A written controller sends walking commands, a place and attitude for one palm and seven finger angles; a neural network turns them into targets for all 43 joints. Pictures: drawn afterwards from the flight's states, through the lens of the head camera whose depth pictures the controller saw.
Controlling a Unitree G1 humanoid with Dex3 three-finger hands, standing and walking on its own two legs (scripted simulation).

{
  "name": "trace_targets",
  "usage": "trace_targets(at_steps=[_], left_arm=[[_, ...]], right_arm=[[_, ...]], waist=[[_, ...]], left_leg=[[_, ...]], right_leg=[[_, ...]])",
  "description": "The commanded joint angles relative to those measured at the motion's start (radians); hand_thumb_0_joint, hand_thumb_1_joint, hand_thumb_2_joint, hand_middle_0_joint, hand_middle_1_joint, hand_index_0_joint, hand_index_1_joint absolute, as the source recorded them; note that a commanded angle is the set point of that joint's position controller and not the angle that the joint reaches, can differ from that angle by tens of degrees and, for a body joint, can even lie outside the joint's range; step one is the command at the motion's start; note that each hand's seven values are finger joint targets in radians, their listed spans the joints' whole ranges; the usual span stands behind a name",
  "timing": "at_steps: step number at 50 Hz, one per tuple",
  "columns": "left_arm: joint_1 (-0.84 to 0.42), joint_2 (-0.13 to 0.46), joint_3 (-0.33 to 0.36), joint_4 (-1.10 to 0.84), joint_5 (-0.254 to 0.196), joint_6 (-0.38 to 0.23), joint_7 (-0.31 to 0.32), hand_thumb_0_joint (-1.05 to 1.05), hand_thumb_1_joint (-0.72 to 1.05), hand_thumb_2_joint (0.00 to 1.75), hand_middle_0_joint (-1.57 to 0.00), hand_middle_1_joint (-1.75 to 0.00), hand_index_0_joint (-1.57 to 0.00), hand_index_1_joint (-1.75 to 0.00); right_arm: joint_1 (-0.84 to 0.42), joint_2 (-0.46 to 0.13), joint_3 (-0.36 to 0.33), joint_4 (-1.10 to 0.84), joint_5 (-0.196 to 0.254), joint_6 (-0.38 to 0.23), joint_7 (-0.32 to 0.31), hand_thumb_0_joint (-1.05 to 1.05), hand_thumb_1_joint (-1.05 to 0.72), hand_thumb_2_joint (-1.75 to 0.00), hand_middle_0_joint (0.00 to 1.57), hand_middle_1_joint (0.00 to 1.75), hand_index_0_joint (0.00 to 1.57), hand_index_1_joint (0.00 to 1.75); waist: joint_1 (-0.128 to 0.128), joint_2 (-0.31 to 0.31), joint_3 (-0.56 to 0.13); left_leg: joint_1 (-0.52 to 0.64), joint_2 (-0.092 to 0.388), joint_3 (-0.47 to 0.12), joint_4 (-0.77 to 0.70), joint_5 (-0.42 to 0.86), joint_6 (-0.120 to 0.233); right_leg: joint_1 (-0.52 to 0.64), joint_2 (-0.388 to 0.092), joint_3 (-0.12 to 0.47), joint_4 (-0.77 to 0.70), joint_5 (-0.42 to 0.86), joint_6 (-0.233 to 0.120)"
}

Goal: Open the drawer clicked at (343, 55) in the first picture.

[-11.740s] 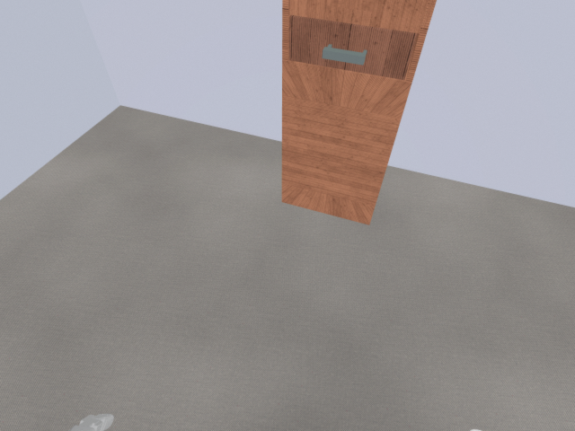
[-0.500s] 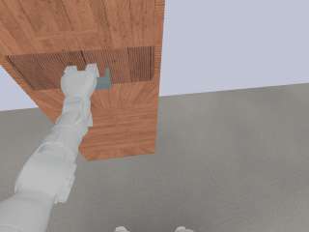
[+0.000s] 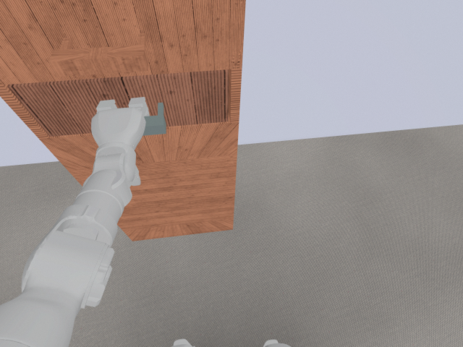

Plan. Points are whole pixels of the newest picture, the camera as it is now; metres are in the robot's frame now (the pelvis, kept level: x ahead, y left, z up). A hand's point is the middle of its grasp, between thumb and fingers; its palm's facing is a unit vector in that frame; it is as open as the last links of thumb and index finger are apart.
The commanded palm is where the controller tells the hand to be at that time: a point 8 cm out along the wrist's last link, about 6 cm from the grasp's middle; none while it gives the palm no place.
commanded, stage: close the thumb around the handle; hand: left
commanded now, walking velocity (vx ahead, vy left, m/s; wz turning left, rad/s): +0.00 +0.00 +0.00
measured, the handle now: (131, 118) +0.54 +0.16 +0.04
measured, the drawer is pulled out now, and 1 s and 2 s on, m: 0.00 0.01 0.02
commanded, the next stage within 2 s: pull the drawer open in 0.52 s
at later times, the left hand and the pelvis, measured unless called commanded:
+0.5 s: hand (129, 144) +0.49 +0.16 +0.02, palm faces -0.06 -0.01 -1.00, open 5.7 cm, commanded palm +0.47 +0.16 +0.08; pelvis +0.00 +0.00 +0.00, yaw +0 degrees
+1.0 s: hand (129, 150) +0.48 +0.16 +0.02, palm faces -0.03 -0.04 -1.00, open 5.7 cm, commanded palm +0.46 +0.17 +0.08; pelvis +0.02 +0.00 +0.01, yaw +0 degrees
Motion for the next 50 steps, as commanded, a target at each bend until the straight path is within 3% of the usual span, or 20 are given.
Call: trace_targets(at_steps=[1, 9, 10, 12, 16, 18, 19, 21, 24, 29, 33, 35, 38, 39, 42, 45, 46, 47, 48, 50], left_arm=[[-0.449, 0.178, 0.035, -0.161, 0.002, -0.002, 0.028, 0.0, 0.06, 0.54, -0.34, -1.26, -0.34, -1.26], [-0.413, 0.175, 0.041, -0.167, 0.004, -0.02, 0.012, 0.0, 0.51, 0.73, -0.37, -1.31, -0.37, -1.31], [-0.395, 0.181, 0.045, -0.153, 0.008, -0.018, 0.011, 0.0, 0.56, 0.76, -0.38, -1.31, -0.38, -1.31], [-0.421, 0.141, 0.011, -0.162, 0.006, -0.017, 0.014, 0.0, 0.68, 0.8, -0.38, -1.33, -0.38, -1.33], [-0.428, 0.159, 0.027, -0.182, 0.005, -0.02, 0.018, 0.0, 0.9, 0.9, -0.4, -1.35, -0.4, -1.35], [-0.442, 0.148, 0.02, -0.182, 0.003, -0.021, 0.018, 0.0, 0.9, 0.9, -0.4, -1.35, -0.4, -1.35], [-0.405, 0.168, 0.041, -0.164, 0.004, -0.018, 0.018, 0.0, 0.9, 0.9, -0.4, -1.35, -0.4, -1.35], [-0.426, 0.149, 0.018, -0.172, 0.002, -0.013, 0.017, 0.0, 0.9, 0.9, -0.4, -1.35, -0.4, -1.35], [-0.424, 0.179, 0.043, -0.187, -0.002, -0.016, 0.017, 0.0, 0.9, 0.9, -0.4, -1.35, -0.4, -1.35], [-0.418, 0.178, 0.039, -0.165, -0.006, -0.013, 0.013, 0.0, 0.9, 0.9, -0.4, -1.35, -0.4, -1.35], [-0.351, 0.18, 0.062, -0.191, -0.009, -0.023, 0.01, 0.0, 0.9, 0.9, -0.4, -1.35, -0.4, -1.35], [-0.29, 0.125, 0.028, -0.215, -0.014, -0.029, 0.004, 0.0, 0.9, 0.9, -0.4, -1.35, -0.4, -1.35], [-0.216, 0.095, 0.026, -0.27, -0.024, -0.042, 0.002, 0.0, 0.9, 0.9, -0.4, -1.35, -0.4, -1.35], [-0.187, 0.119, 0.05, -0.296, -0.023, -0.045, 0.005, 0.0, 0.9, 0.9, -0.4, -1.35, -0.4, -1.35], [-0.09, 0.071, 0.018, -0.323, -0.025, -0.033, 0.007, 0.0, 0.9, 0.9, -0.4, -1.35, -0.4, -1.35], [-0.037, 0.084, 0.034, -0.423, -0.025, -0.022, 0.016, 0.0, 0.9, 0.9, -0.4, -1.35, -0.4, -1.35], [-0.157, 0.082, 0.01, -0.383, -0.018, -0.012, 0.022, 0.0, 0.9, 0.9, -0.4, -1.35, -0.4, -1.35], [-0.322, 0.127, 0.02, -0.375, -0.003, -0.012, 0.032, 0.0, 0.9, 0.9, -0.4, -1.35, -0.4, -1.35], [-0.38, 0.155, 0.033, -0.355, 0.006, -0.01, 0.041, 0.0, 0.9, 0.9, -0.4, -1.35, -0.4, -1.35], [-0.324, 0.177, 0.065, -0.277, 0.02, 0.012, 0.051, 0.0, 0.9, 0.9, -0.4, -1.35, -0.4, -1.35]], right_arm=[[0.132, -0.159, -0.047, -0.047, -0.004, -0.015, -0.017, 0.0, -0.9, -0.9, 0.2, 0.3, 0.2, 0.3], [0.136, -0.156, -0.051, -0.052, -0.006, -0.014, -0.021, 0.0, -0.9, -0.9, 0.2, 0.3, 0.2, 0.3], [0.134, -0.157, -0.048, -0.053, -0.004, -0.012, -0.021, 0.0, -0.9, -0.9, 0.2, 0.3, 0.2, 0.3], [0.132, -0.155, -0.05, -0.052, -0.003, -0.014, -0.019, 0.0, -0.9, -0.9, 0.2, 0.3, 0.2, 0.3], [0.133, -0.156, -0.052, -0.052, -0.006, -0.015, -0.019, 0.0, -0.9, -0.9, 0.2, 0.3, 0.2, 0.3], [0.135, -0.155, -0.053, -0.047, -0.007, -0.014, -0.016, 0.0, -0.9, -0.9, 0.2, 0.3, 0.2, 0.3], [0.136, -0.155, -0.052, -0.051, -0.005, -0.013, -0.017, 0.0, -0.9, -0.9, 0.2, 0.3, 0.2, 0.3], [0.13, -0.157, -0.051, -0.05, -0.004, -0.011, -0.017, 0.0, -0.9, -0.9, 0.2, 0.3, 0.2, 0.3], [0.131, -0.156, -0.05, -0.053, -0.006, -0.01, -0.017, 0.0, -0.9, -0.9, 0.2, 0.3, 0.2, 0.3], [0.129, -0.158, -0.048, -0.051, -0.003, -0.009, -0.022, 0.0, -0.9, -0.9, 0.2, 0.3, 0.2, 0.3], [0.123, -0.155, -0.052, -0.06, -0.004, -0.008, -0.019, 0.0, -0.9, -0.9, 0.2, 0.3, 0.2, 0.3], [0.114, -0.148, -0.053, -0.071, -0.003, -0.004, -0.014, 0.0, -0.9, -0.9, 0.2, 0.3, 0.2, 0.3], [0.101, -0.148, -0.06, -0.08, -0.007, -0.003, -0.006, 0.0, -0.9, -0.9, 0.2, 0.3, 0.2, 0.3], [0.1, -0.149, -0.062, -0.083, -0.007, 0.0, -0.005, 0.0, -0.9, -0.9, 0.2, 0.3, 0.2, 0.3], [0.075, -0.147, -0.062, -0.091, -0.002, 0.006, 0.004, 0.0, -0.9, -0.9, 0.2, 0.3, 0.2, 0.3], [0.056, -0.146, -0.068, -0.101, -0.001, 0.01, 0.01, 0.0, -0.9, -0.9, 0.2, 0.3, 0.2, 0.3], [0.06, -0.152, -0.063, -0.077, 0.0, 0.014, 0.005, 0.0, -0.9, -0.9, 0.2, 0.3, 0.2, 0.3], [0.075, -0.157, -0.064, -0.052, 0.0, 0.013, -0.001, 0.0, -0.9, -0.9, 0.2, 0.3, 0.2, 0.3], [0.084, -0.157, -0.064, -0.039, -0.004, 0.01, -0.006, 0.0, -0.9, -0.9, 0.2, 0.3, 0.2, 0.3], [0.086, -0.154, -0.062, -0.038, -0.006, 0.01, -0.01, 0.0, -0.9, -0.9, 0.2, 0.3, 0.2, 0.3]], waist=[[-0.03, -0.029, -0.385], [-0.024, -0.033, -0.411], [-0.018, -0.039, -0.391], [-0.034, -0.035, -0.36], [-0.029, -0.023, -0.403], [-0.033, -0.034, -0.403], [-0.021, -0.036, -0.401], [-0.032, -0.035, -0.383], [-0.02, -0.021, -0.424], [-0.03, -0.047, -0.383], [0.003, -0.03, -0.43], [0.017, -0.012, -0.428], [0.037, -0.012, -0.454], [0.049, -0.018, -0.464], [0.056, -0.047, -0.406], [0.075, -0.031, -0.437], [0.029, -0.059, -0.375], [-0.009, -0.056, -0.341], [-0.011, -0.051, -0.334], [0.006, -0.039, -0.361]], left_leg=[[0.338, -0.052, -0.013, -0.034, 0.405, 0.032], [0.355, -0.052, -0.013, -0.024, 0.458, 0.031], [0.34, -0.053, -0.014, -0.026, 0.444, 0.03], [0.344, -0.05, -0.015, -0.03, 0.422, 0.03], [0.36, -0.051, -0.015, -0.022, 0.445, 0.03], [0.361, -0.051, -0.017, -0.02, 0.459, 0.031], [0.351, -0.053, -0.015, -0.021, 0.454, 0.03], [0.347, -0.051, -0.014, -0.025, 0.436, 0.031], [0.357, -0.055, -0.012, -0.022, 0.461, 0.03], [0.341, -0.054, -0.01, -0.032, 0.439, 0.032], [0.376, -0.052, -0.009, -0.036, 0.491, 0.029], [0.4, -0.05, -0.009, -0.038, 0.528, 0.025], [0.445, -0.042, -0.012, -0.037, 0.603, 0.024], [0.449, -0.04, -0.013, -0.037, 0.622, 0.023], [0.435, -0.041, -0.008, -0.052, 0.616, 0.024], [0.474, -0.04, -0.009, -0.054, 0.698, 0.026], [0.451, -0.042, -0.008, -0.051, 0.641, 0.026], [0.431, -0.039, -0.013, -0.05, 0.585, 0.025], [0.415, -0.044, -0.01, -0.048, 0.56, 0.026], [0.415, -0.052, -0.007, -0.045, 0.57, 0.024]], right_leg=[[0.129, 0.046, 0.004, -0.093, 0.447, -0.013], [0.143, 0.046, 0.005, -0.085, 0.497, -0.012], [0.139, 0.046, 0.003, -0.084, 0.484, -0.013], [0.111, 0.047, -0.001, -0.092, 0.455, -0.012], [0.124, 0.047, 0.004, -0.084, 0.477, -0.013], [0.13, 0.047, 0.002, -0.084, 0.49, -0.013], [0.137, 0.048, 0.002, -0.082, 0.489, -0.013], [0.123, 0.046, 0.004, -0.088, 0.476, -0.011], [0.156, 0.046, 0.007, -0.082, 0.509, -0.012], [0.15, 0.045, 0.006, -0.093, 0.495, -0.009], [0.188, 0.045, 0.004, -0.086, 0.527, -0.015], [0.182, 0.049, -0.003, -0.083, 0.541, -0.017], [0.197, 0.051, -0.006, -0.083, 0.568, -0.018], [0.21, 0.05, -0.005, -0.08, 0.586, -0.016], [0.224, 0.051, -0.01, -0.095, 0.597, -0.016], [0.261, 0.048, -0.006, -0.094, 0.658, -0.016], [0.224, 0.048, -0.008, -0.102, 0.644, -0.012], [0.181, 0.046, -0.007, -0.102, 0.602, -0.009], [0.173, 0.046, -0.003, -0.105, 0.582, -0.012], [0.186, 0.044, -0.001, -0.096, 0.59, -0.017]])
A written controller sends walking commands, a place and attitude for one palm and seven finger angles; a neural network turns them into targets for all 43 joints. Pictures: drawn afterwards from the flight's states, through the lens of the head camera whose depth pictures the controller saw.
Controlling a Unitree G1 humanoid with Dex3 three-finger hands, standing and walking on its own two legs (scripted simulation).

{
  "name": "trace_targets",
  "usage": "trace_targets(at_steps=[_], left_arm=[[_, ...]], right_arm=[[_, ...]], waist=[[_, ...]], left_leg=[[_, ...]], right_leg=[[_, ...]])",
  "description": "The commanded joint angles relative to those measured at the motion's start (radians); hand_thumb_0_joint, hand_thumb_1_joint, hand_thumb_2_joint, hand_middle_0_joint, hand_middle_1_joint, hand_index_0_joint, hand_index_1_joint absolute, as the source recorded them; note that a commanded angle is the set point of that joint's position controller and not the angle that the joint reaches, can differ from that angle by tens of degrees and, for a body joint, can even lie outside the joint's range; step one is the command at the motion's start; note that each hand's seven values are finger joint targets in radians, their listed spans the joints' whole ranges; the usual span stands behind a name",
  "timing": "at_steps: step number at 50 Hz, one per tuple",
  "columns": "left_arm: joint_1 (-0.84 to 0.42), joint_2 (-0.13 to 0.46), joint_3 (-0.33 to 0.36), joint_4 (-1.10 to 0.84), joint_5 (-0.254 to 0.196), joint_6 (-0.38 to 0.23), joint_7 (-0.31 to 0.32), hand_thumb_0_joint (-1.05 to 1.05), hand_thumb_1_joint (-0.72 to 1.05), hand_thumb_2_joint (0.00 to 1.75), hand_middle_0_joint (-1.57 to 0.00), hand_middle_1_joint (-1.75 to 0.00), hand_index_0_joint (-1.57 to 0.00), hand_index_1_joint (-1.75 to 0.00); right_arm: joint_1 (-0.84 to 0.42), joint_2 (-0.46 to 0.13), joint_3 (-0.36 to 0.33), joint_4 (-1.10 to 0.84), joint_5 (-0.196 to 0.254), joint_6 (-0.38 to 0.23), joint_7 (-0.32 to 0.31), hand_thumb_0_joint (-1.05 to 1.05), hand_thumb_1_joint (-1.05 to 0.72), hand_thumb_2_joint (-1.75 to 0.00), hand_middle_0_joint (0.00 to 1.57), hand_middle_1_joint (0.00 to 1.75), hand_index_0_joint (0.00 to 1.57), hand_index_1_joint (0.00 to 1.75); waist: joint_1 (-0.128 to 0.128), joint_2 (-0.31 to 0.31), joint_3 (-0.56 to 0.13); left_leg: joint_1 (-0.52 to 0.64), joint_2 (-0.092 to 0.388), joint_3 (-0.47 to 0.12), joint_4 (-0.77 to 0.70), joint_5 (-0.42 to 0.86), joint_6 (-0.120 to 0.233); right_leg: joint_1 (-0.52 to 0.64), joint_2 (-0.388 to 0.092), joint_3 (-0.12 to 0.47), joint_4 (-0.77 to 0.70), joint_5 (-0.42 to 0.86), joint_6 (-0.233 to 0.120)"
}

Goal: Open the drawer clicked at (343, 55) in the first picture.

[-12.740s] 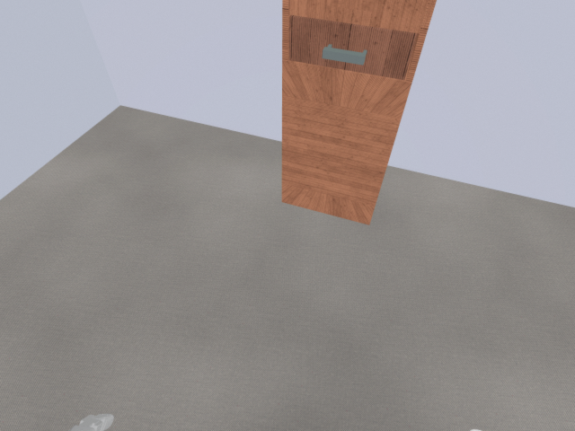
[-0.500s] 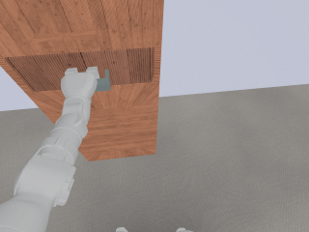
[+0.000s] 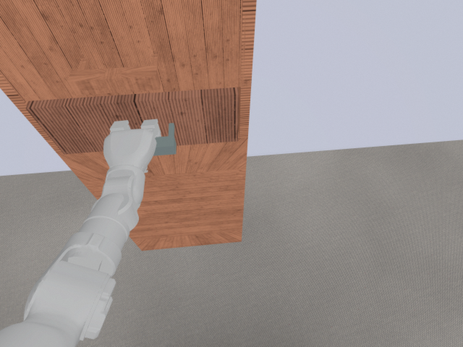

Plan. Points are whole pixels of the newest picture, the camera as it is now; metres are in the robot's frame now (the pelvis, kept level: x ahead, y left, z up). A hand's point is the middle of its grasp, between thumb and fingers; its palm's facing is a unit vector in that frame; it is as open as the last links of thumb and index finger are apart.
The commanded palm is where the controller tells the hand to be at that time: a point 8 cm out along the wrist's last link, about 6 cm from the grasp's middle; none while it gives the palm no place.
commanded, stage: pull the drawer open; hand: left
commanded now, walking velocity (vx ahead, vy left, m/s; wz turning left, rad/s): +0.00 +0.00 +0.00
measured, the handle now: (142, 138) +0.50 +0.16 +0.04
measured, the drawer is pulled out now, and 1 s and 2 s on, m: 0.01 0.02 0.06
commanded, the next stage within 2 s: none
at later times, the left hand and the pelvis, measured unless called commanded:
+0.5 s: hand (140, 164) +0.46 +0.17 +0.01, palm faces -0.05 -0.03 -1.00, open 5.7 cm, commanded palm +0.43 +0.17 +0.07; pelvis -0.02 +0.00 +0.00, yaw +0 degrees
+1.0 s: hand (139, 168) +0.45 +0.17 +0.01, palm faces -0.04 -0.02 -1.00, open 5.7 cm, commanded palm +0.43 +0.17 +0.07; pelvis -0.02 +0.00 +0.00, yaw +0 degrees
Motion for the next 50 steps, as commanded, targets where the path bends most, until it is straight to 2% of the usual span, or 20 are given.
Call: trace_targets(at_steps=[1, 4, 6, 8, 12, 13, 18, 19, 24, 31, 33, 35, 36, 37, 39, 42, 44, 46, 48, 50], left_arm=[[-0.523, 0.184, 0.059, -0.125, 0.018, 0.012, 0.053, 0.0, 0.9, 0.9, -0.4, -1.35, -0.4, -1.35], [-0.525, 0.209, 0.082, -0.082, 0.009, 0.011, 0.046, 0.0, 0.9, 0.9, -0.4, -1.35, -0.4, -1.35], [-0.529, 0.184, 0.059, -0.068, 0.002, 0.007, 0.038, 0.0, 0.9, 0.9, -0.4, -1.35, -0.4, -1.35], [-0.536, 0.214, 0.082, -0.058, -0.004, -0.006, 0.032, 0.0, 0.9, 0.9, -0.4, -1.35, -0.4, -1.35], [-0.529, 0.227, 0.081, -0.034, 0.001, -0.021, 0.03, 0.0, 0.9, 0.9, -0.4, -1.35, -0.4, -1.35], [-0.545, 0.248, 0.1, -0.041, 0.003, -0.03, 0.032, 0.0, 0.9, 0.9, -0.4, -1.35, -0.4, -1.35], [-0.565, 0.257, 0.103, -0.033, 0.016, -0.037, 0.045, 0.0, 0.9, 0.9, -0.4, -1.35, -0.4, -1.35], [-0.545, 0.236, 0.085, -0.016, 0.017, -0.033, 0.048, 0.0, 0.9, 0.9, -0.4, -1.35, -0.4, -1.35], [-0.49, 0.244, 0.104, -0.047, 0.008, -0.034, 0.047, 0.0, 0.9, 0.9, -0.4, -1.35, -0.4, -1.35], [-0.298, 0.189, 0.099, -0.125, -0.014, -0.043, 0.036, 0.0, 0.9, 0.9, -0.4, -1.35, -0.4, -1.35], [-0.228, 0.215, 0.131, -0.16, -0.015, -0.041, 0.037, 0.0, 0.9, 0.9, -0.4, -1.35, -0.4, -1.35], [-0.181, 0.182, 0.105, -0.202, -0.017, -0.032, 0.039, 0.0, 0.9, 0.9, -0.4, -1.35, -0.4, -1.35], [-0.154, 0.199, 0.121, -0.217, -0.013, -0.025, 0.042, 0.0, 0.9, 0.9, -0.4, -1.35, -0.4, -1.35], [-0.303, 0.204, 0.097, -0.215, -0.003, -0.022, 0.051, 0.0, 0.9, 0.9, -0.4, -1.35, -0.4, -1.35], [-0.514, 0.252, 0.1, -0.168, 0.027, -0.013, 0.074, 0.0, 0.9, 0.9, -0.4, -1.35, -0.4, -1.35], [-0.509, 0.257, 0.12, -0.113, 0.03, 0.01, 0.087, 0.0, 0.9, 0.9, -0.4, -1.35, -0.4, -1.35], [-0.523, 0.252, 0.116, -0.096, 0.023, 0.012, 0.081, 0.0, 0.9, 0.9, -0.4, -1.35, -0.4, -1.35], [-0.539, 0.195, 0.071, -0.089, 0.012, 0.011, 0.072, 0.0, 0.9, 0.9, -0.4, -1.35, -0.4, -1.35], [-0.546, 0.23, 0.1, -0.071, 0.008, 0.004, 0.065, 0.0, 0.9, 0.9, -0.4, -1.35, -0.4, -1.35], [-0.55, 0.219, 0.087, -0.067, 0.011, -0.005, 0.062, 0.0, 0.9, 0.9, -0.4, -1.35, -0.4, -1.35]], right_arm=[[0.107, -0.154, -0.047, -0.041, -0.011, -0.017, -0.022, 0.0, -0.9, -0.9, 0.2, 0.3, 0.2, 0.3], [0.108, -0.153, -0.045, -0.041, -0.013, -0.013, -0.027, 0.0, -0.9, -0.9, 0.2, 0.3, 0.2, 0.3], [0.097, -0.15, -0.04, -0.05, -0.011, -0.014, -0.029, 0.0, -0.9, -0.9, 0.2, 0.3, 0.2, 0.3], [0.096, -0.152, -0.037, -0.056, -0.01, -0.014, -0.033, 0.0, -0.9, -0.9, 0.2, 0.3, 0.2, 0.3], [0.094, -0.152, -0.031, -0.071, -0.005, -0.022, -0.041, 0.0, -0.9, -0.9, 0.2, 0.3, 0.2, 0.3], [0.1, -0.152, -0.033, -0.07, -0.007, -0.025, -0.041, 0.0, -0.9, -0.9, 0.2, 0.3, 0.2, 0.3], [0.113, -0.153, -0.035, -0.067, -0.007, -0.036, -0.041, 0.0, -0.9, -0.9, 0.2, 0.3, 0.2, 0.3], [0.115, -0.152, -0.034, -0.067, -0.005, -0.04, -0.04, 0.0, -0.9, -0.9, 0.2, 0.3, 0.2, 0.3], [0.119, -0.154, -0.038, -0.072, -0.004, -0.043, -0.036, 0.0, -0.9, -0.9, 0.2, 0.3, 0.2, 0.3], [0.098, -0.151, -0.046, -0.084, -0.003, -0.042, -0.023, 0.0, -0.9, -0.9, 0.2, 0.3, 0.2, 0.3], [0.087, -0.155, -0.049, -0.09, -0.002, -0.041, -0.019, 0.0, -0.9, -0.9, 0.2, 0.3, 0.2, 0.3], [0.076, -0.153, -0.05, -0.096, 0.0, -0.04, -0.014, 0.0, -0.9, -0.9, 0.2, 0.3, 0.2, 0.3], [0.072, -0.155, -0.05, -0.097, 0.002, -0.038, -0.013, 0.0, -0.9, -0.9, 0.2, 0.3, 0.2, 0.3], [0.073, -0.161, -0.048, -0.076, 0.003, -0.036, -0.017, 0.0, -0.9, -0.9, 0.2, 0.3, 0.2, 0.3], [0.098, -0.164, -0.048, -0.039, -0.001, -0.041, -0.026, 0.0, -0.9, -0.9, 0.2, 0.3, 0.2, 0.3], [0.1, -0.159, -0.046, -0.037, -0.007, -0.042, -0.027, 0.0, -0.9, -0.9, 0.2, 0.3, 0.2, 0.3], [0.099, -0.156, -0.045, -0.039, -0.009, -0.038, -0.032, 0.0, -0.9, -0.9, 0.2, 0.3, 0.2, 0.3], [0.089, -0.151, -0.041, -0.045, -0.008, -0.037, -0.032, 0.0, -0.9, -0.9, 0.2, 0.3, 0.2, 0.3], [0.089, -0.155, -0.038, -0.051, -0.008, -0.035, -0.036, 0.0, -0.9, -0.9, 0.2, 0.3, 0.2, 0.3], [0.086, -0.151, -0.037, -0.059, -0.007, -0.035, -0.04, 0.0, -0.9, -0.9, 0.2, 0.3, 0.2, 0.3]], waist=[[-0.043, -0.031, -0.382], [-0.045, -0.053, -0.408], [-0.047, -0.036, -0.389], [-0.049, -0.074, -0.394], [-0.047, -0.06, -0.369], [-0.044, -0.063, -0.39], [-0.05, -0.039, -0.391], [-0.051, -0.04, -0.374], [-0.022, -0.036, -0.42], [0.027, -0.038, -0.423], [0.043, -0.053, -0.432], [0.044, -0.051, -0.404], [0.051, -0.052, -0.403], [0.003, -0.067, -0.351], [-0.042, -0.038, -0.315], [-0.025, -0.014, -0.376], [-0.033, -0.029, -0.395], [-0.041, -0.026, -0.388], [-0.039, -0.049, -0.399], [-0.042, -0.041, -0.398]], left_leg=[[0.331, -0.049, -0.015, 0.01, 0.592, 0.027], [0.32, -0.054, -0.015, 0.015, 0.588, 0.028], [0.306, -0.057, -0.011, 0.011, 0.551, 0.028], [0.287, -0.058, -0.012, 0.013, 0.528, 0.031], [0.251, -0.061, -0.008, 0.007, 0.46, 0.032], [0.252, -0.059, -0.01, 0.01, 0.468, 0.032], [0.242, -0.058, -0.014, 0.017, 0.44, 0.031], [0.233, -0.058, -0.011, 0.011, 0.416, 0.032], [0.249, -0.054, -0.009, 0.0, 0.428, 0.032], [0.298, -0.047, -0.003, -0.019, 0.524, 0.029], [0.306, -0.045, -0.004, -0.022, 0.57, 0.028], [0.315, -0.045, 0.001, -0.026, 0.595, 0.029], [0.319, -0.043, -0.001, -0.03, 0.609, 0.027], [0.312, -0.043, -0.005, -0.027, 0.563, 0.028], [0.296, -0.043, -0.009, -0.02, 0.511, 0.029], [0.327, -0.046, -0.013, -0.012, 0.532, 0.024], [0.322, -0.05, -0.012, -0.005, 0.537, 0.025], [0.327, -0.05, -0.015, -0.005, 0.524, 0.025], [0.32, -0.05, -0.019, -0.006, 0.509, 0.026], [0.314, -0.052, -0.015, 0.001, 0.497, 0.027]], right_leg=[[0.097, 0.043, -0.013, -0.038, 0.612, -0.016], [0.124, 0.039, -0.008, -0.033, 0.634, -0.012], [0.115, 0.038, -0.008, -0.039, 0.613, -0.013], [0.134, 0.036, -0.002, -0.041, 0.61, -0.011], [0.12, 0.035, 0.001, -0.043, 0.56, -0.009], [0.127, 0.035, 0.001, -0.04, 0.559, -0.01], [0.093, 0.04, 0.001, -0.038, 0.511, -0.012], [0.085, 0.041, 0.001, -0.044, 0.491, -0.011], [0.12, 0.044, -0.001, -0.042, 0.494, -0.015], [0.167, 0.051, -0.01, -0.047, 0.569, -0.021], [0.201, 0.05, -0.009, -0.047, 0.613, -0.022], [0.202, 0.049, -0.011, -0.053, 0.644, -0.019], [0.206, 0.05, -0.013, -0.052, 0.643, -0.02], [0.162, 0.05, -0.013, -0.059, 0.62, -0.015], [0.09, 0.049, -0.011, -0.061, 0.551, -0.014], [0.089, 0.049, -0.014, -0.047, 0.536, -0.021], [0.108, 0.045, -0.01, -0.045, 0.562, -0.017], [0.091, 0.045, -0.014, -0.046, 0.545, -0.017], [0.101, 0.045, -0.012, -0.045, 0.531, -0.017], [0.094, 0.043, -0.008, -0.045, 0.53, -0.014]])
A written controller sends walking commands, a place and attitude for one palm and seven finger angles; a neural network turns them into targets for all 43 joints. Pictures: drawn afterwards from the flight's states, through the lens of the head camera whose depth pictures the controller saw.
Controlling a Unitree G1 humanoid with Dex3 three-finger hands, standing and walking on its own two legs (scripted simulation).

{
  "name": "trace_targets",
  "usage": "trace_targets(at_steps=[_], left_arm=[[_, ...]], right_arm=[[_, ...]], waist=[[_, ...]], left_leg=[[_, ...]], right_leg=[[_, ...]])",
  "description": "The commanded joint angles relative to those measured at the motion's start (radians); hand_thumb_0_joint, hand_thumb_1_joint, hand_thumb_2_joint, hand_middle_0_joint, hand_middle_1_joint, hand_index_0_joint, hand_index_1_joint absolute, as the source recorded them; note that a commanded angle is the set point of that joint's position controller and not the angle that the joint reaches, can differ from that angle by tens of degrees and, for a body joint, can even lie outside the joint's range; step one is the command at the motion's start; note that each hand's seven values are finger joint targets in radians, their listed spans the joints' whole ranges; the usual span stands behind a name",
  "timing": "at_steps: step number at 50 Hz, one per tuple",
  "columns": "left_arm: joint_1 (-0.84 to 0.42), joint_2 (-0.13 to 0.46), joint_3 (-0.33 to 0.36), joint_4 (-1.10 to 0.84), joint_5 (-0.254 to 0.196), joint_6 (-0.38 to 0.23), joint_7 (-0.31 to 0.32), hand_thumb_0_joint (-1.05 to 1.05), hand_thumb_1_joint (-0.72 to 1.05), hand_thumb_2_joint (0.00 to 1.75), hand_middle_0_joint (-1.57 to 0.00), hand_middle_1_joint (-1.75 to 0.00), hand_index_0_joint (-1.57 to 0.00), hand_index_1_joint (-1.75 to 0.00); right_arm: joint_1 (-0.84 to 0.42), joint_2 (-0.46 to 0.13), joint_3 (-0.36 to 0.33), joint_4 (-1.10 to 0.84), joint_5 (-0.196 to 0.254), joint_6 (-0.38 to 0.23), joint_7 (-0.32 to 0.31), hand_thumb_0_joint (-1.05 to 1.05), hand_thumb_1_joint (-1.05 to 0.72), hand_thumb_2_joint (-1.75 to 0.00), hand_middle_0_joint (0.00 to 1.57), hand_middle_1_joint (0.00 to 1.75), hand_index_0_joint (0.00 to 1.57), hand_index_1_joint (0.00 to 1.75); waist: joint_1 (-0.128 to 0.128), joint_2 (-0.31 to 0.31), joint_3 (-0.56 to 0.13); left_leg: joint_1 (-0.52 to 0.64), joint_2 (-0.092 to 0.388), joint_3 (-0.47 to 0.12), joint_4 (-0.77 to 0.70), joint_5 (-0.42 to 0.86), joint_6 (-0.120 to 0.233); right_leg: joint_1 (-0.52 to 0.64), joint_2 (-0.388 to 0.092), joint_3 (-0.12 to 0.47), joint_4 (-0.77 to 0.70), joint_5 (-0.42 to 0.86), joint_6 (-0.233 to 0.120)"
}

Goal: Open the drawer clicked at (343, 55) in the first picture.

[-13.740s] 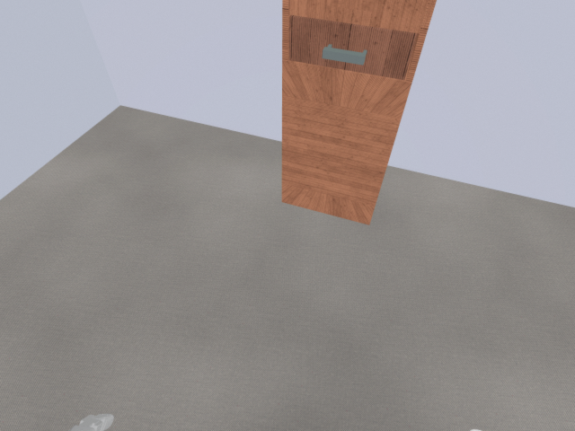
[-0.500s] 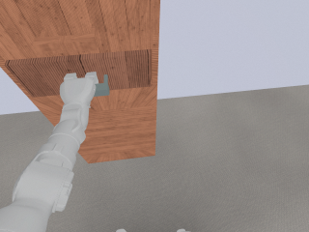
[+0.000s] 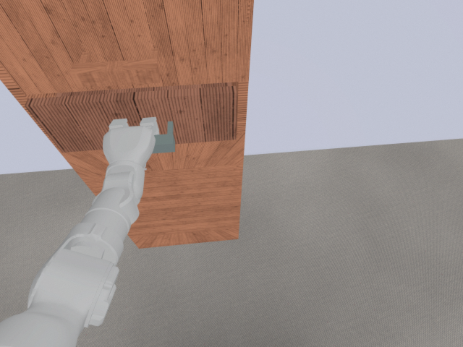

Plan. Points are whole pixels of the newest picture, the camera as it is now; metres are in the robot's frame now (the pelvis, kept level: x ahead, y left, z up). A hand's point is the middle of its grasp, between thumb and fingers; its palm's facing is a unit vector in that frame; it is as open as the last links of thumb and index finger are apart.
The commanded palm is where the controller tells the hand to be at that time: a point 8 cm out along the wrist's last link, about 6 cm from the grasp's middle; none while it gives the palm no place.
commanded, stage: pull the drawer open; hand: left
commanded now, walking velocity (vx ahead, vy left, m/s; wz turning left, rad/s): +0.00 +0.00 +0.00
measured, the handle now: (141, 136) +0.51 +0.16 +0.04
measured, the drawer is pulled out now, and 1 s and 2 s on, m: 0.02 0.06 0.10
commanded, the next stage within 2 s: none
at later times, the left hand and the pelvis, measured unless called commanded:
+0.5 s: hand (138, 173) +0.44 +0.16 +0.02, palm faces -0.02 -0.05 -1.00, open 5.7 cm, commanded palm +0.42 +0.16 +0.07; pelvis +0.02 +0.00 +0.01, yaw -1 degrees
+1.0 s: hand (137, 178) +0.42 +0.16 +0.02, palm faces -0.01 -0.06 -1.00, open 5.7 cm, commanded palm +0.37 +0.16 +0.07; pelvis +0.01 -0.01 +0.01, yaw -1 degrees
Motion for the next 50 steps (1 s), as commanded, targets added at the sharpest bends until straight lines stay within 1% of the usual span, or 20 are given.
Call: trace_targets(at_steps=[1, 5, 8, 12, 13, 15, 17, 21, 22, 24, 26, 28, 29, 31, 33, 36, 38, 40, 46, 50], left_arm=[[-0.475, 0.211, 0.063, -0.172, -0.011, -0.001, 0.038, 0.0, 0.9, 0.9, -0.4, -1.35, -0.4, -1.35], [-0.429, 0.18, 0.057, -0.213, -0.013, -0.026, 0.035, 0.0, 0.9, 0.9, -0.4, -1.35, -0.4, -1.35], [-0.359, 0.169, 0.064, -0.222, -0.021, -0.035, 0.032, 0.0, 0.9, 0.9, -0.4, -1.35, -0.4, -1.35], [-0.28, 0.137, 0.04, -0.253, -0.023, -0.026, 0.03, 0.0, 0.9, 0.9, -0.4, -1.35, -0.4, -1.35], [-0.228, 0.135, 0.05, -0.278, -0.03, -0.027, 0.028, 0.0, 0.9, 0.9, -0.4, -1.35, -0.4, -1.35], [-0.16, 0.09, 0.019, -0.34, -0.044, -0.019, 0.021, 0.0, 0.9, 0.9, -0.4, -1.35, -0.4, -1.35], [-0.02, 0.113, 0.046, -0.401, -0.055, -0.003, 0.016, 0.0, 0.9, 0.9, -0.4, -1.35, -0.4, -1.35], [0.109, 0.059, -0.003, -0.542, -0.071, 0.031, 0.004, 0.0, 0.9, 0.9, -0.4, -1.35, -0.4, -1.35], [-0.059, 0.08, -0.014, -0.532, -0.062, 0.037, 0.01, 0.0, 0.9, 0.9, -0.4, -1.35, -0.4, -1.35], [-0.314, 0.155, 0.011, -0.443, -0.029, 0.042, 0.026, 0.0, 0.9, 0.9, -0.4, -1.35, -0.4, -1.35], [-0.28, 0.161, 0.029, -0.367, -0.007, 0.047, 0.03, 0.0, 0.9, 0.9, -0.4, -1.35, -0.4, -1.35], [-0.314, 0.172, 0.036, -0.357, -0.011, 0.04, 0.027, 0.0, 0.9, 0.9, -0.4, -1.35, -0.4, -1.35], [-0.333, 0.146, 0.016, -0.359, -0.012, 0.034, 0.025, 0.0, 0.9, 0.9, -0.4, -1.35, -0.4, -1.35], [-0.349, 0.105, -0.005, -0.345, -0.023, 0.019, 0.02, 0.0, 0.9, 0.9, -0.4, -1.35, -0.4, -1.35], [-0.347, 0.137, 0.018, -0.315, -0.026, 0.003, 0.015, 0.0, 0.9, 0.9, -0.4, -1.35, -0.4, -1.35], [-0.341, 0.085, -0.017, -0.29, -0.03, -0.018, 0.014, 0.0, 0.9, 0.9, -0.4, -1.35, -0.4, -1.35], [-0.309, 0.152, 0.043, -0.303, -0.025, -0.037, 0.018, 0.0, 0.9, 0.9, -0.4, -1.35, -0.4, -1.35], [-0.23, 0.078, -0.005, -0.321, -0.025, -0.042, 0.017, 0.0, 0.9, 0.9, -0.4, -1.35, -0.4, -1.35], [0.01, 0.09, 0.024, -0.465, -0.042, -0.022, 0.02, 0.0, 0.9, 0.9, -0.4, -1.35, -0.4, -1.35], [0.184, 0.099, 0.034, -0.578, -0.059, 0.018, 0.013, 0.0, 0.9, 0.9, -0.4, -1.35, -0.4, -1.35]], right_arm=[[0.147, -0.151, -0.046, -0.053, -0.004, -0.008, -0.022, 0.0, -0.9, -0.9, 0.2, 0.3, 0.2, 0.3], [0.146, -0.148, -0.051, -0.069, -0.007, -0.013, -0.016, 0.0, -0.9, -0.9, 0.2, 0.3, 0.2, 0.3], [0.142, -0.147, -0.053, -0.076, -0.007, -0.013, -0.009, 0.0, -0.9, -0.9, 0.2, 0.3, 0.2, 0.3], [0.132, -0.147, -0.055, -0.081, -0.003, -0.01, -0.002, 0.0, -0.9, -0.9, 0.2, 0.3, 0.2, 0.3], [0.126, -0.146, -0.058, -0.088, -0.001, -0.01, 0.001, 0.0, -0.9, -0.9, 0.2, 0.3, 0.2, 0.3], [0.115, -0.143, -0.062, -0.093, 0.001, -0.008, 0.007, 0.0, -0.9, -0.9, 0.2, 0.3, 0.2, 0.3], [0.093, -0.144, -0.061, -0.11, 0.006, -0.002, 0.012, 0.0, -0.9, -0.9, 0.2, 0.3, 0.2, 0.3], [0.051, -0.146, -0.06, -0.128, 0.014, -0.001, 0.023, 0.0, -0.9, -0.9, 0.2, 0.3, 0.2, 0.3], [0.055, -0.153, -0.058, -0.1, 0.016, 0.003, 0.016, 0.0, -0.9, -0.9, 0.2, 0.3, 0.2, 0.3], [0.083, -0.158, -0.055, -0.05, 0.013, 0.002, -0.003, 0.0, -0.9, -0.9, 0.2, 0.3, 0.2, 0.3], [0.086, -0.148, -0.052, -0.045, 0.006, 0.0, -0.01, 0.0, -0.9, -0.9, 0.2, 0.3, 0.2, 0.3], [0.085, -0.147, -0.052, -0.041, 0.003, 0.005, -0.013, 0.0, -0.9, -0.9, 0.2, 0.3, 0.2, 0.3], [0.082, -0.141, -0.052, -0.046, 0.003, 0.006, -0.015, 0.0, -0.9, -0.9, 0.2, 0.3, 0.2, 0.3], [0.077, -0.137, -0.053, -0.05, 0.0, 0.004, -0.016, 0.0, -0.9, -0.9, 0.2, 0.3, 0.2, 0.3], [0.073, -0.139, -0.048, -0.056, 0.0, 0.006, -0.021, 0.0, -0.9, -0.9, 0.2, 0.3, 0.2, 0.3], [0.068, -0.134, -0.046, -0.069, 0.001, -0.003, -0.022, 0.0, -0.9, -0.9, 0.2, 0.3, 0.2, 0.3], [0.066, -0.138, -0.045, -0.082, -0.002, -0.005, -0.024, 0.0, -0.9, -0.9, 0.2, 0.3, 0.2, 0.3], [0.056, -0.127, -0.047, -0.099, 0.001, -0.007, -0.015, 0.0, -0.9, -0.9, 0.2, 0.3, 0.2, 0.3], [0.026, -0.131, -0.049, -0.139, 0.007, -0.002, 0.005, 0.0, -0.9, -0.9, 0.2, 0.3, 0.2, 0.3], [-0.008, -0.136, -0.048, -0.156, 0.015, 0.0, 0.013, 0.0, -0.9, -0.9, 0.2, 0.3, 0.2, 0.3]], waist=[[-0.029, -0.031, -0.386], [-0.007, 0.006, -0.435], [0.009, -0.031, -0.435], [0.026, -0.029, -0.41], [0.042, -0.023, -0.431], [0.046, -0.023, -0.435], [0.075, -0.052, -0.437], [0.081, -0.055, -0.388], [0.03, -0.067, -0.337], [-0.017, -0.07, -0.277], [0.012, -0.039, -0.318], [0.01, -0.041, -0.359], [0.008, -0.027, -0.373], [0.001, -0.037, -0.369], [0.001, -0.062, -0.366], [-0.008, -0.071, -0.336], [0.021, -0.08, -0.382], [0.034, -0.039, -0.384], [0.086, -0.053, -0.409], [0.104, -0.078, -0.366]], left_leg=[[0.327, -0.048, -0.01, -0.012, 0.458, 0.024], [0.371, -0.041, -0.017, -0.003, 0.507, 0.021], [0.357, -0.041, -0.018, -0.005, 0.512, 0.021], [0.347, -0.041, -0.011, -0.02, 0.493, 0.023], [0.359, -0.042, -0.012, -0.022, 0.525, 0.022], [0.389, -0.036, -0.011, -0.025, 0.561, 0.023], [0.381, -0.041, -0.005, -0.035, 0.598, 0.026], [0.409, -0.037, -0.007, -0.052, 0.66, 0.027], [0.409, -0.036, -0.013, -0.053, 0.613, 0.026], [0.372, -0.043, -0.009, -0.05, 0.504, 0.029], [0.379, -0.053, -0.005, -0.048, 0.508, 0.025], [0.397, -0.053, -0.005, -0.042, 0.525, 0.024], [0.405, -0.055, -0.006, -0.037, 0.54, 0.025], [0.411, -0.054, -0.009, -0.031, 0.538, 0.024], [0.387, -0.057, -0.012, -0.026, 0.518, 0.025], [0.365, -0.058, -0.011, -0.024, 0.469, 0.026], [0.349, -0.062, -0.009, -0.022, 0.471, 0.027], [0.365, -0.061, -0.004, -0.022, 0.486, 0.025], [0.368, -0.06, 0.001, -0.037, 0.546, 0.026], [0.365, -0.059, 0.008, -0.063, 0.555, 0.026]], right_leg=[[0.108, 0.046, -0.006, -0.066, 0.498, -0.015], [0.098, 0.051, -0.011, -0.051, 0.5, -0.021], [0.128, 0.053, -0.013, -0.053, 0.508, -0.022], [0.143, 0.055, -0.014, -0.061, 0.511, -0.024], [0.165, 0.055, -0.014, -0.062, 0.526, -0.027], [0.173, 0.057, -0.016, -0.067, 0.555, -0.025], [0.238, 0.055, -0.013, -0.071, 0.621, -0.024], [0.256, 0.053, -0.015, -0.086, 0.667, -0.02], [0.213, 0.055, -0.016, -0.095, 0.644, -0.017], [0.151, 0.052, -0.012, -0.106, 0.569, -0.013], [0.168, 0.049, -0.013, -0.091, 0.564, -0.023], [0.189, 0.043, -0.006, -0.089, 0.585, -0.023], [0.184, 0.042, -0.007, -0.08, 0.596, -0.023], [0.165, 0.041, -0.011, -0.079, 0.585, -0.021], [0.177, 0.04, -0.006, -0.078, 0.583, -0.02], [0.143, 0.038, -0.009, -0.079, 0.546, -0.017], [0.192, 0.035, 0.0, -0.07, 0.563, -0.019], [0.181, 0.037, -0.006, -0.068, 0.564, -0.022], [0.266, 0.041, -0.006, -0.071, 0.653, -0.024], [0.313, 0.04, -0.004, -0.088, 0.697, -0.021]])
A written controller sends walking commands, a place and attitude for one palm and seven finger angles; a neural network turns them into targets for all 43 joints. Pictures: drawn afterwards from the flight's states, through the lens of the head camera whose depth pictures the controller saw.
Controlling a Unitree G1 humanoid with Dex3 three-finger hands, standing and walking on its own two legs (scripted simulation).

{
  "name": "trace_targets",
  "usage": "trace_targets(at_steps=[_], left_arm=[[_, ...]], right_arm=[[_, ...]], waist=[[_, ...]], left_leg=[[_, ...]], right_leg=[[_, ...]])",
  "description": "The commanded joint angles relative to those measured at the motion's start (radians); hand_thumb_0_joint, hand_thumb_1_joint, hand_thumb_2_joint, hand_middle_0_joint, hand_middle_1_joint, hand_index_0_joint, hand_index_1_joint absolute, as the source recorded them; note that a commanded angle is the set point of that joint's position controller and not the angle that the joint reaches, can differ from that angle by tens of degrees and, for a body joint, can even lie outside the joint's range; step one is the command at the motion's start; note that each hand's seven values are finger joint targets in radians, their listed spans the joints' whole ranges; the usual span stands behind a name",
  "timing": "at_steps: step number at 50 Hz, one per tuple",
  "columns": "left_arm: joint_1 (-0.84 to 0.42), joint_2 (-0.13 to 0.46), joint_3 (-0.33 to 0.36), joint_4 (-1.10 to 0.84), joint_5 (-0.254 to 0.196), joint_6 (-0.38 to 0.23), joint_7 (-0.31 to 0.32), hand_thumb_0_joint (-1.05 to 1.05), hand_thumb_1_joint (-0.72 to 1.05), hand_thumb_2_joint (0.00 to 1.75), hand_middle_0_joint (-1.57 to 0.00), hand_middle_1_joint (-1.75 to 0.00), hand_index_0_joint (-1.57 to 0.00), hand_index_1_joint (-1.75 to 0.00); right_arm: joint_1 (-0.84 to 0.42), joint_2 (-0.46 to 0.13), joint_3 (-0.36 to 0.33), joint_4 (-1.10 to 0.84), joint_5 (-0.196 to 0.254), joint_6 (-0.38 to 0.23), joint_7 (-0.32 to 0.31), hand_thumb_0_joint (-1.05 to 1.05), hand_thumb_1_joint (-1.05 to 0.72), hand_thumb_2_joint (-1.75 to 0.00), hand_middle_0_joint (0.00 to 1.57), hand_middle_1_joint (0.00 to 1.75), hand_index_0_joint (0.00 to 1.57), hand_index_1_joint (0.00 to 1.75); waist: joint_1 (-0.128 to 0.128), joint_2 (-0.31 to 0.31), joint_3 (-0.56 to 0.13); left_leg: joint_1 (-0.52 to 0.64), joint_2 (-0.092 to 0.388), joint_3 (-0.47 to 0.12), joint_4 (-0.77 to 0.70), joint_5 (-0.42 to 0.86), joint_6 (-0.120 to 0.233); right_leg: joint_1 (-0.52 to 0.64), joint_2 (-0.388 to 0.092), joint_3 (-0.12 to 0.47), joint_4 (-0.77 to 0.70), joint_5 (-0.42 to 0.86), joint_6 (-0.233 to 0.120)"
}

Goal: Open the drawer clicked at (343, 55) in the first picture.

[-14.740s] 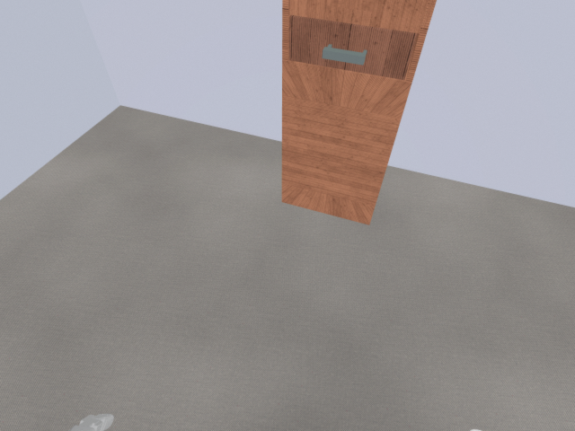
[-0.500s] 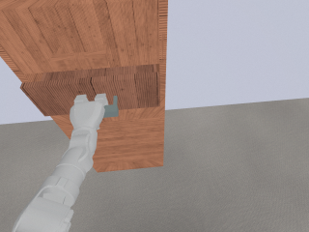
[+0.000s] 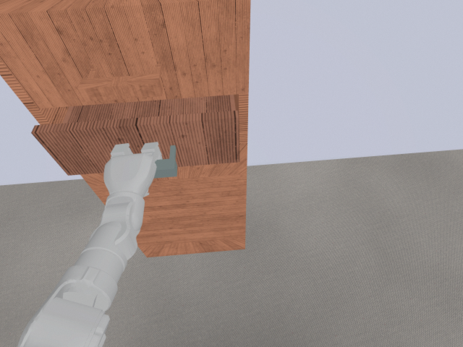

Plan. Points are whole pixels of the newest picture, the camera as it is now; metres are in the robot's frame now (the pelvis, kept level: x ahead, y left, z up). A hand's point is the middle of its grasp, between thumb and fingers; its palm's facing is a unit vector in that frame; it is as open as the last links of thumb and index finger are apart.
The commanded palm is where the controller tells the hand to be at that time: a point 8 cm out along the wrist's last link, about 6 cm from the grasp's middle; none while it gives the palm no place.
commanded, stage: pull the drawer open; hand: left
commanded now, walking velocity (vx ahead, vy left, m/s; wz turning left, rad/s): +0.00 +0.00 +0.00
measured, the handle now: (144, 161) +0.46 +0.17 +0.03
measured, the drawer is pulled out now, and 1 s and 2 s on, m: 0.06 0.10 0.20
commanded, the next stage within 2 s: none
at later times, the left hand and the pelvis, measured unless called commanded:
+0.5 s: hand (139, 195) +0.40 +0.18 +0.01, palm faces -0.04 -0.04 -1.00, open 5.8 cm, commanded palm +0.38 +0.18 +0.07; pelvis -0.02 +0.00 +0.00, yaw +2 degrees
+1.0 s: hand (139, 205) +0.37 +0.17 +0.01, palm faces +0.01 -0.10 -0.99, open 5.8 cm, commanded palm +0.31 +0.18 +0.07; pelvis +0.00 +0.01 +0.01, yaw -1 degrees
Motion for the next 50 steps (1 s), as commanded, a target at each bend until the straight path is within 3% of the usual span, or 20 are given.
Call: trace_targets(at_steps=[1, 3, 5, 6, 8, 9, 15, 18, 21, 23, 27, 28, 29, 31, 39, 40, 43, 45, 48, 50], left_arm=[[-0.036, 0.108, 0.043, -0.328, -0.02, 0.02, 0.033, 0.0, 0.9, 0.9, -0.4, -1.35, -0.4, -1.35], [0.042, 0.089, 0.027, -0.394, -0.028, 0.04, 0.028, 0.0, 0.9, 0.9, -0.4, -1.35, -0.4, -1.35], [-0.292, 0.131, 0.01, -0.336, 0.0, 0.053, 0.042, 0.0, 0.9, 0.9, -0.4, -1.35, -0.4, -1.35], [-0.368, 0.16, 0.027, -0.278, 0.02, 0.056, 0.05, 0.0, 0.9, 0.9, -0.4, -1.35, -0.4, -1.35], [-0.377, 0.21, 0.069, -0.247, 0.031, 0.061, 0.056, 0.0, 0.9, 0.9, -0.4, -1.35, -0.4, -1.35], [-0.378, 0.174, 0.042, -0.205, 0.032, 0.066, 0.054, 0.0, 0.9, 0.9, -0.4, -1.35, -0.4, -1.35], [-0.453, 0.111, -0.005, -0.101, 0.006, 0.032, 0.028, 0.0, 0.9, 0.9, -0.4, -1.35, -0.4, -1.35], [-0.454, 0.164, 0.042, -0.052, 0.005, 0.003, 0.026, 0.0, 0.9, 0.9, -0.4, -1.35, -0.4, -1.35], [-0.476, 0.15, 0.024, -0.047, 0.015, -0.024, 0.032, 0.0, 0.9, 0.9, -0.4, -1.35, -0.4, -1.35], [-0.485, 0.191, 0.06, -0.039, 0.024, -0.035, 0.043, 0.0, 0.9, 0.9, -0.4, -1.35, -0.4, -1.35], [-0.51, 0.141, 0.021, -0.018, 0.027, -0.03, 0.062, 0.0, 0.9, 0.9, -0.4, -1.35, -0.4, -1.35], [-0.506, 0.183, 0.059, -0.006, 0.026, -0.03, 0.066, 0.0, 0.9, 0.9, -0.4, -1.35, -0.4, -1.35], [-0.526, 0.181, 0.046, -0.024, 0.028, -0.029, 0.07, 0.0, 0.9, 0.9, -0.4, -1.35, -0.4, -1.35], [-0.558, 0.128, 0.009, -0.038, 0.024, -0.027, 0.075, 0.0, 0.9, 0.9, -0.4, -1.35, -0.4, -1.35], [-0.283, 0.129, 0.044, -0.096, -0.014, -0.025, 0.054, 0.0, 0.9, 0.9, -0.4, -1.35, -0.4, -1.35], [-0.208, 0.078, 0.01, -0.113, -0.023, -0.019, 0.047, 0.0, 0.9, 0.9, -0.4, -1.35, -0.4, -1.35], [-0.052, 0.117, 0.054, -0.226, -0.031, -0.012, 0.04, 0.0, 0.9, 0.9, -0.4, -1.35, -0.4, -1.35], [0.049, 0.056, 0.009, -0.322, -0.033, 0.001, 0.038, 0.0, 0.9, 0.9, -0.4, -1.35, -0.4, -1.35], [0.137, 0.097, 0.04, -0.381, -0.028, 0.04, 0.04, 0.0, 0.9, 0.9, -0.4, -1.35, -0.4, -1.35], [0.167, 0.065, 0.003, -0.493, -0.017, 0.063, 0.041, 0.0, 0.9, 0.9, -0.4, -1.35, -0.4, -1.35]], right_arm=[[-0.04, -0.132, -0.038, -0.133, 0.003, -0.031, -0.001, 0.0, -0.9, -0.9, 0.2, 0.3, 0.2, 0.3], [-0.064, -0.134, -0.037, -0.143, 0.006, -0.033, 0.003, 0.0, -0.9, -0.9, 0.2, 0.3, 0.2, 0.3], [-0.037, -0.143, -0.03, -0.085, 0.008, -0.031, -0.015, 0.0, -0.9, -0.9, 0.2, 0.3, 0.2, 0.3], [-0.023, -0.142, -0.032, -0.06, 0.007, -0.035, -0.023, 0.0, -0.9, -0.9, 0.2, 0.3, 0.2, 0.3], [-0.028, -0.142, -0.031, -0.053, 0.001, -0.036, -0.034, 0.0, -0.9, -0.9, 0.2, 0.3, 0.2, 0.3], [-0.025, -0.132, -0.028, -0.053, 0.002, -0.035, -0.035, 0.0, -0.9, -0.9, 0.2, 0.3, 0.2, 0.3], [-0.037, -0.126, -0.02, -0.059, 0.003, -0.034, -0.051, 0.0, -0.9, -0.9, 0.2, 0.3, 0.2, 0.3], [-0.036, -0.129, -0.016, -0.065, 0.002, -0.038, -0.059, 0.0, -0.9, -0.9, 0.2, 0.3, 0.2, 0.3], [-0.031, -0.124, -0.012, -0.076, 0.002, -0.047, -0.06, 0.0, -0.9, -0.9, 0.2, 0.3, 0.2, 0.3], [-0.021, -0.127, -0.013, -0.075, -0.001, -0.05, -0.057, 0.0, -0.9, -0.9, 0.2, 0.3, 0.2, 0.3], [-0.009, -0.122, -0.017, -0.076, 0.002, -0.057, -0.051, 0.0, -0.9, -0.9, 0.2, 0.3, 0.2, 0.3], [-0.004, -0.127, -0.018, -0.071, 0.0, -0.056, -0.051, 0.0, -0.9, -0.9, 0.2, 0.3, 0.2, 0.3], [-0.004, -0.128, -0.017, -0.074, 0.002, -0.056, -0.051, 0.0, -0.9, -0.9, 0.2, 0.3, 0.2, 0.3], [0.004, -0.122, -0.023, -0.066, 0.002, -0.059, -0.047, 0.0, -0.9, -0.9, 0.2, 0.3, 0.2, 0.3], [-0.023, -0.127, -0.024, -0.095, 0.009, -0.055, -0.038, 0.0, -0.9, -0.9, 0.2, 0.3, 0.2, 0.3], [-0.033, -0.123, -0.025, -0.105, 0.01, -0.057, -0.033, 0.0, -0.9, -0.9, 0.2, 0.3, 0.2, 0.3], [-0.058, -0.133, -0.026, -0.13, 0.014, -0.059, -0.023, 0.0, -0.9, -0.9, 0.2, 0.3, 0.2, 0.3], [-0.073, -0.125, -0.029, -0.148, 0.015, -0.062, -0.012, 0.0, -0.9, -0.9, 0.2, 0.3, 0.2, 0.3], [-0.098, -0.138, -0.025, -0.149, 0.017, -0.061, -0.004, 0.0, -0.9, -0.9, 0.2, 0.3, 0.2, 0.3], [-0.114, -0.129, -0.025, -0.162, 0.016, -0.062, 0.005, 0.0, -0.9, -0.9, 0.2, 0.3, 0.2, 0.3]], waist=[[0.067, -0.085, -0.375], [0.068, -0.097, -0.355], [-0.011, -0.086, -0.258], [-0.019, -0.081, -0.238], [0.006, -0.058, -0.283], [0.008, -0.046, -0.295], [-0.007, -0.106, -0.281], [-0.002, -0.134, -0.272], [-0.004, -0.103, -0.268], [0.003, -0.099, -0.293], [-0.012, -0.077, -0.276], [-0.007, -0.111, -0.289], [-0.009, -0.083, -0.298], [-0.02, -0.069, -0.309], [0.053, -0.093, -0.332], [0.058, -0.087, -0.314], [0.089, -0.104, -0.322], [0.087, -0.089, -0.306], [0.091, -0.108, -0.262], [0.093, -0.064, -0.283]], left_leg=[[0.292, -0.065, 0.001, -0.027, 0.574, 0.04], [0.306, -0.063, -0.001, -0.034, 0.606, 0.04], [0.293, -0.062, -0.013, -0.034, 0.497, 0.039], [0.293, -0.061, -0.013, -0.033, 0.468, 0.04], [0.304, -0.069, -0.006, -0.032, 0.462, 0.04], [0.307, -0.073, -0.005, -0.033, 0.456, 0.038], [0.292, -0.076, -0.009, -0.032, 0.398, 0.042], [0.258, -0.077, -0.009, -0.033, 0.351, 0.044], [0.242, -0.078, -0.009, -0.029, 0.325, 0.042], [0.233, -0.077, -0.01, -0.022, 0.33, 0.041], [0.225, -0.076, -0.012, -0.019, 0.29, 0.041], [0.213, -0.074, -0.014, -0.02, 0.29, 0.041], [0.218, -0.075, -0.014, -0.021, 0.287, 0.042], [0.245, -0.072, -0.015, -0.021, 0.291, 0.041], [0.237, -0.073, -0.005, -0.056, 0.328, 0.041], [0.244, -0.074, -0.001, -0.06, 0.339, 0.041], [0.257, -0.068, -0.002, -0.072, 0.403, 0.038], [0.286, -0.065, 0.0, -0.07, 0.447, 0.038], [0.289, -0.059, -0.001, -0.076, 0.478, 0.033], [0.327, -0.056, -0.003, -0.071, 0.537, 0.032]], right_leg=[[0.254, 0.03, -0.014, -0.063, 0.708, -0.005], [0.266, 0.029, -0.015, -0.072, 0.733, -0.004], [0.153, 0.036, -0.022, -0.082, 0.604, -0.002], [0.117, 0.037, -0.023, -0.085, 0.552, -0.004], [0.147, 0.034, -0.013, -0.089, 0.543, -0.011], [0.147, 0.031, -0.017, -0.082, 0.538, -0.011], [0.127, 0.024, -0.02, -0.089, 0.502, -0.006], [0.136, 0.018, -0.009, -0.097, 0.467, -0.003], [0.113, 0.015, -0.008, -0.091, 0.442, -0.003], [0.121, 0.017, -0.004, -0.084, 0.438, -0.006], [0.074, 0.022, -0.009, -0.086, 0.382, -0.007], [0.097, 0.022, -0.009, -0.087, 0.383, -0.007], [0.091, 0.021, -0.003, -0.084, 0.383, -0.006], [0.071, 0.026, -0.012, -0.085, 0.37, -0.009], [0.179, 0.029, -0.01, -0.093, 0.426, -0.015], [0.181, 0.031, -0.012, -0.1, 0.444, -0.015], [0.23, 0.034, -0.013, -0.096, 0.505, -0.019], [0.22, 0.036, -0.018, -0.094, 0.536, -0.017], [0.224, 0.039, -0.018, -0.099, 0.554, -0.016], [0.223, 0.038, -0.022, -0.086, 0.58, -0.015]])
